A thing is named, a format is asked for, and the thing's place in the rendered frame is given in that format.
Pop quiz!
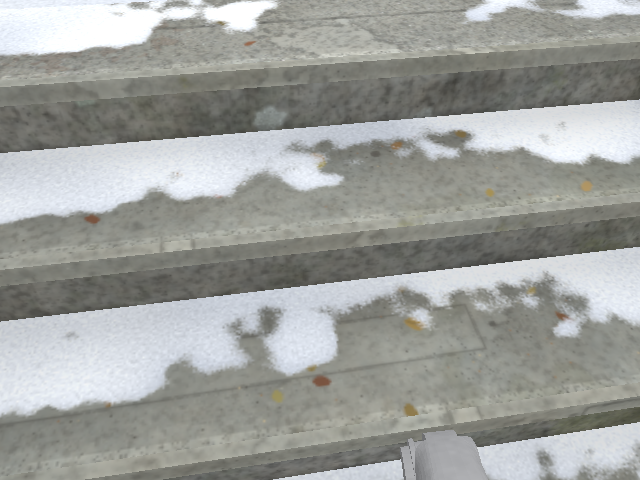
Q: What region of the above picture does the right robot shin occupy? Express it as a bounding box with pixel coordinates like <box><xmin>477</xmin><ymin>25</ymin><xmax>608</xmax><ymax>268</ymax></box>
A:
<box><xmin>460</xmin><ymin>436</ymin><xmax>482</xmax><ymax>464</ymax></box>

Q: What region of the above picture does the right robot thigh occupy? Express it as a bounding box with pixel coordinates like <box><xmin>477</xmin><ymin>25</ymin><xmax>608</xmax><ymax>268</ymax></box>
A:
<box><xmin>400</xmin><ymin>430</ymin><xmax>488</xmax><ymax>480</ymax></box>

